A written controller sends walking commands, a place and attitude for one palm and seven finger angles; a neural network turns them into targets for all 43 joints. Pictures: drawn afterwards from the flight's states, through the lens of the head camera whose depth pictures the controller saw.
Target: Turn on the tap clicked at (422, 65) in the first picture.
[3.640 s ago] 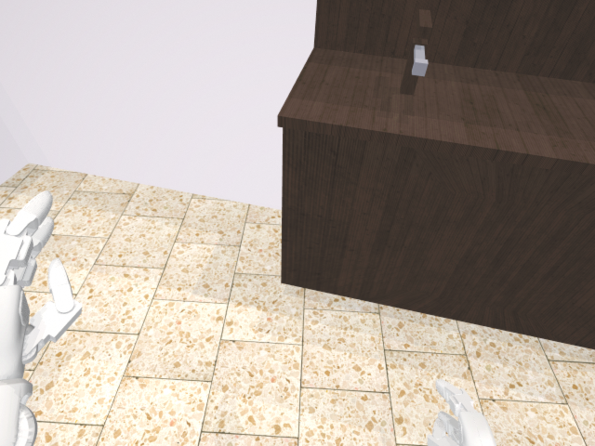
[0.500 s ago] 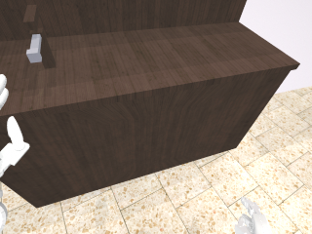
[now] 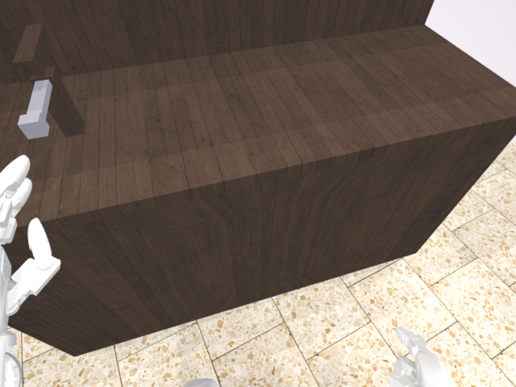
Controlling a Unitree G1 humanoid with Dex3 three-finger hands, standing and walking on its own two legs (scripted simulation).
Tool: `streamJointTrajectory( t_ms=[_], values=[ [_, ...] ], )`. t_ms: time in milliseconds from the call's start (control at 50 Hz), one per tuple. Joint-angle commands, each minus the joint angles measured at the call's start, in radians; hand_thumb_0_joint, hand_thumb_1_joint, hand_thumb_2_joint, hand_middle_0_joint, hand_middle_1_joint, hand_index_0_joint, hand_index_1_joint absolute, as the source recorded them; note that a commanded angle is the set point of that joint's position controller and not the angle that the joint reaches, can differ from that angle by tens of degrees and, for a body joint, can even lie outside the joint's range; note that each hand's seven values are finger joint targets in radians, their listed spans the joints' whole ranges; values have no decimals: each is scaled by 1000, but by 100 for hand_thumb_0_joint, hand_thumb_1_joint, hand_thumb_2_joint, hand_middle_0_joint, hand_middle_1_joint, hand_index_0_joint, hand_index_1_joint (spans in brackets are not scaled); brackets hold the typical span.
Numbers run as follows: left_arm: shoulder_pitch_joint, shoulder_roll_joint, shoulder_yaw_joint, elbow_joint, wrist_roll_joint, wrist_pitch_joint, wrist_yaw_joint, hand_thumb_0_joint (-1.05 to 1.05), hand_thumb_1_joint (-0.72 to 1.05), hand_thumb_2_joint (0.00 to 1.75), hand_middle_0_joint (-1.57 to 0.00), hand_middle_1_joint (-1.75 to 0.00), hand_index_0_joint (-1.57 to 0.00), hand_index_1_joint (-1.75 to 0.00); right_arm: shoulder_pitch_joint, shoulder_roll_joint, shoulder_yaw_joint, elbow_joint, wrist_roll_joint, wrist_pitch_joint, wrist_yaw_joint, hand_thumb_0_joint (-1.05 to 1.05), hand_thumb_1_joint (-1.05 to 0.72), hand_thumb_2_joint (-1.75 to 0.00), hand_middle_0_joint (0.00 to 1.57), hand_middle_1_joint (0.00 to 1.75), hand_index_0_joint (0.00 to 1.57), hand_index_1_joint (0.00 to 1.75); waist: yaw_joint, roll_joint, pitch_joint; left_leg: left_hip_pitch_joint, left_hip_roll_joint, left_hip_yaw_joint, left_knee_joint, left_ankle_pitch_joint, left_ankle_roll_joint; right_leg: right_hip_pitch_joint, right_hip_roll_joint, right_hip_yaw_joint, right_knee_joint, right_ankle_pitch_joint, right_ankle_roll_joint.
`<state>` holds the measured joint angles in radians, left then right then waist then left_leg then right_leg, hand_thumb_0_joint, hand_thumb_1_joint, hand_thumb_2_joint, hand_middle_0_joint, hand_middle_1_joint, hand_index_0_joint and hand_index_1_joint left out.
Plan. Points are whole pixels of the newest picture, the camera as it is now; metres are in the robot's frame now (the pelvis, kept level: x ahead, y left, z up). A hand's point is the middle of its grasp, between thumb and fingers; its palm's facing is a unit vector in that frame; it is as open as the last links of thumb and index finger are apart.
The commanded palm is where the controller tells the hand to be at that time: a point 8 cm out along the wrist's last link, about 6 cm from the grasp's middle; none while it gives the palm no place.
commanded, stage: come to a stop and stand still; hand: left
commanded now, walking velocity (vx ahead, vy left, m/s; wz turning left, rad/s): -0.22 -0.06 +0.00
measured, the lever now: (34, 125) +0.44 +0.37 +0.16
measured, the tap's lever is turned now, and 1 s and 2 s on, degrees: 0 0 0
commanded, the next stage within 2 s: look again from close up in 1.26 s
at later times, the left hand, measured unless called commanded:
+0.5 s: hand (63, 295) +0.18 +0.21 +0.16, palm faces +0.36 -0.83 -0.42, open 7.4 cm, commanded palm +0.14 +0.26 +0.18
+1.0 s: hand (38, 342) +0.14 +0.21 +0.16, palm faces +0.39 -0.84 -0.38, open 7.4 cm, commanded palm +0.09 +0.26 +0.18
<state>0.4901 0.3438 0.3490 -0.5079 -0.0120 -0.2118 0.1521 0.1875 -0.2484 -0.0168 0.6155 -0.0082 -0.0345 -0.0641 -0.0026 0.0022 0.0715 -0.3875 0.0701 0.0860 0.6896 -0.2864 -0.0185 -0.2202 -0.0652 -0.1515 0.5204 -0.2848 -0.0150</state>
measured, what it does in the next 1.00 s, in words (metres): steps on the spot: left foot, then right foot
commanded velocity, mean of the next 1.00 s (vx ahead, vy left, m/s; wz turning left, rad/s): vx -0.03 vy -0.03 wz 0.00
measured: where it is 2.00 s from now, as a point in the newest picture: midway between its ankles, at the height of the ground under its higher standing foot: outside the picture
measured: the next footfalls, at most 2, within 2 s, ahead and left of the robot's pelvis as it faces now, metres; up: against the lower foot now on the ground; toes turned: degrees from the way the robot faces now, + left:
left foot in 0.04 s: +0.10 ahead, +0.13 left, +0.00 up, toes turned +6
right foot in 0.30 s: +0.05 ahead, -0.10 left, +0.00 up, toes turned -3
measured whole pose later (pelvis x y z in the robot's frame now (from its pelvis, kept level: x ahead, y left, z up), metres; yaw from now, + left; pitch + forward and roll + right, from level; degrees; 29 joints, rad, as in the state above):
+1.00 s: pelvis -0.08 -0.02 +0.00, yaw -2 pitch -2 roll +0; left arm 0.44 0.33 0.31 -0.43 -0.01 -0.17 0.15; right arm 0.23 -0.20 0.03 0.62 -0.01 -0.07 -0.06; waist 0.01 0.02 0.01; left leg -0.29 0.02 0.05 0.56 -0.28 0.01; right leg -0.31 0.02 -0.09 0.46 -0.12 -0.05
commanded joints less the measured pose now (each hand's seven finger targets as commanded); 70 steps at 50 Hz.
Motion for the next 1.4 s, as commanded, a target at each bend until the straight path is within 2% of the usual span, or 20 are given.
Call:
streamJointTrajectory(
  t_ms=[0, 40, 80, 180, 280, 320, 380, 420, 520, 580, 640, 680, 760, 880, 1040, 1220, 1320, 1340, 1360, 1380],
  values=[
    [-73, 199, 128, -302, -13, -65, 39, 0, 90, 90, -20, -30, -20, -30, -57, -52, -29, -182, 6, -56, -24, 0, -90, -90, 20, 30, 20, 30, 0, -3, -250, 257, 20, -13, -257, 403, 7, 104, -96, 102, 53, 467, -4],
    [-72, 230, 143, -317, -15, -68, 38, 0, 90, 90, -20, -30, -20, -30, -47, -78, -44, -195, 16, -60, -23, 0, -90, -90, 20, 30, 20, 30, 22, 210, -254, 374, 253, -248, -278, 860, 108, -90, 12, 83, 203, -141, 43],
    [-70, 202, 132, -272, -10, -76, 21, 0, 90, 90, -20, -30, -20, -30, -36, -64, -35, -182, -5, -74, -4, 0, -90, -90, 20, 30, 20, 30, 8, 293, -189, 326, 289, -287, -326, 921, 147, -159, 37, 112, 312, -291, 35],
    [-49, 167, 103, -290, -21, -58, 13, 0, 90, 90, -20, -30, -20, -30, -16, -73, -40, -179, 5, -104, 37, 0, -90, -90, 20, 30, 20, 30, 1, 275, -232, 351, 235, -148, -269, 780, 107, -84, 66, 89, 116, -113, 31],
    [-7, 167, 114, -222, -31, -24, 3, 0, 90, 90, -20, -30, -20, -30, -45, -70, -23, -193, 15, -97, 34, 0, -90, -90, 20, 30, 20, 30, 4, 179, -197, 148, 202, -102, -279, 340, 69, 97, 58, 77, -94, 55, 42],
    [-30, 188, 131, -182, -31, -19, 6, 0, 90, 90, -20, -30, -20, -30, -48, -51, -14, -194, 17, -86, 27, 0, -90, -90, 20, 30, 20, 30, -5, 31, -189, 77, 113, -40, -197, 129, 19, 114, -17, 176, -149, 225, 17],
    [-40, 184, 115, -138, -45, 17, 3, 0, 90, 90, -20, -30, -20, -30, -63, -36, -10, -181, 21, -77, 12, 0, -90, -90, 20, 30, 20, 30, 3, -197, -130, 73, -21, -38, 28, -101, -11, -75, -166, 360, -261, 106, -69],
    [-83, 189, 108, -149, -36, 16, 5, 0, 90, 90, -20, -30, -20, -30, -82, -26, 7, -166, 17, -68, 7, 0, -90, -90, 20, 30, 20, 30, 7, -165, -119, 31, -20, -79, 124, -133, 0, -95, -196, 369, -278, -18, -99],
    [-149, 192, 95, -166, -21, -5, 22, 0, 90, 90, -20, -30, -20, -30, -83, -41, 10, -141, 12, -75, -16, 0, -90, -90, 20, 30, 20, 30, 13, -114, -135, 92, -38, -54, -80, -60, 13, -34, -144, 288, -245, -14, -79],
    [-140, 184, 81, -207, -18, -23, 25, 0, 90, 90, -20, -30, -20, -30, -68, -70, -4, -148, 9, -81, -21, 0, -90, -90, 20, 30, 20, 30, 17, 58, -143, 185, 34, -119, -304, 95, 40, -15, -62, 248, -159, -13, -21],
    [-98, 187, 102, -215, -16, -39, 23, 0, 90, 90, -20, -30, -20, -30, -76, -70, 4, -154, 3, -84, -21, 0, -90, -90, 20, 30, 20, 30, 21, 252, -142, 51, 137, -218, -403, 117, 69, 70, 21, 160, -32, 43, 19],
    [-127, 163, 75, -200, 1, -47, 20, 0, 90, 90, -20, -30, -20, -30, -70, -70, 2, -152, 5, -91, -16, 0, -90, -90, 20, 30, 20, 30, 24, 217, -102, -96, 152, -216, -426, -3, 74, 153, 21, 148, 12, 23, 22],
    [-114, 152, 67, -163, 2, -45, 20, 0, 90, 90, -20, -30, -20, -30, -56, -76, -9, -157, 9, -104, -11, 0, -90, -90, 20, 30, 20, 30, 15, 78, -116, -57, 72, -139, -346, -87, 43, 131, 0, 195, -91, 62, 18],
    [-139, 166, 72, -112, 1, -30, 21, 0, 90, 90, -20, -30, -20, -30, -45, -65, -6, -145, 3, -87, -6, 0, -90, -90, 20, 30, 20, 30, 3, -86, -84, 54, -19, -85, -180, -163, 27, -106, -96, 338, -305, -327, -26],
    [-153, 177, 81, -166, -1, -25, 25, 0, 90, 90, -20, -30, -20, -30, -61, -67, 1, -157, 7, -84, -14, 0, -90, -90, 20, 30, 20, 30, 10, 58, -112, -2, 28, -146, -355, -209, 45, 11, -13, 238, -207, -219, 7],
    [-103, 158, 71, -150, 0, -27, 27, 0, 90, 90, -20, -30, -20, -30, -49, -70, -5, -153, 8, -96, -12, 0, -90, -90, 20, 30, 20, 30, 10, 55, -161, 3, 41, -147, -351, -94, 42, 105, 10, 204, -147, -20, 10],
    [-105, 160, 74, -145, 12, -31, 26, 0, 90, 90, -20, -30, -20, -30, -55, -67, -1, -153, 9, -96, -10, 0, -90, -90, 20, 30, 20, 30, 13, 47, -94, -97, 44, -154, -381, -252, 46, 88, 9, 224, -162, -145, 14],
    [-1149, 998, 489, -414, 31, -179, 47, 0, 90, 90, -20, -30, -20, -30, 86, -110, 99, -258, 53, -112, -55, 0, -90, -90, 20, 30, 20, 30, -74, 156, -22, -169, -4, -126, -320, -241, 73, 87, 69, 164, -61, -116, 59],
    [-761, 427, 298, 56, 19, -113, 17, 0, 90, 90, -20, -30, -20, -30, -21, 32, 66, -182, 62, -160, -19, 0, -90, -90, 20, 30, 20, 30, 12, -22, -218, -45, 57, -140, -262, -161, 83, -15, 11, 142, -27, -232, 34],
    [-649, 431, 293, 45, 2, -113, 4, 0, 90, 90, -20, -30, -20, -30, -29, -32, 38, -147, 20, -172, 0, 0, -90, -90, 20, 30, 20, 30, 27, -41, -173, 13, 9, -92, -253, -174, 50, -31, 19, 205, -132, -184, 7]
  ],
)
